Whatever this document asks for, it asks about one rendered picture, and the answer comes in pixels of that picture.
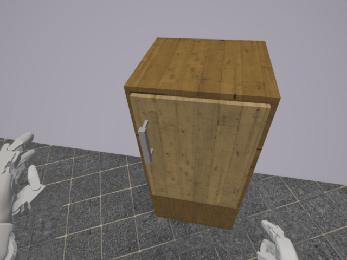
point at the right robot hand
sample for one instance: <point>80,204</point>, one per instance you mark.
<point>283,248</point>

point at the handle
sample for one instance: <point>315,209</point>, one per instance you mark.
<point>144,141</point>

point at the left robot forearm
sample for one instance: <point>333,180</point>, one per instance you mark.
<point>8,247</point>

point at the left robot hand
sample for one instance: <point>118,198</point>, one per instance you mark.
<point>12,165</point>

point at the cupboard door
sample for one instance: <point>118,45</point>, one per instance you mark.
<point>202,148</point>

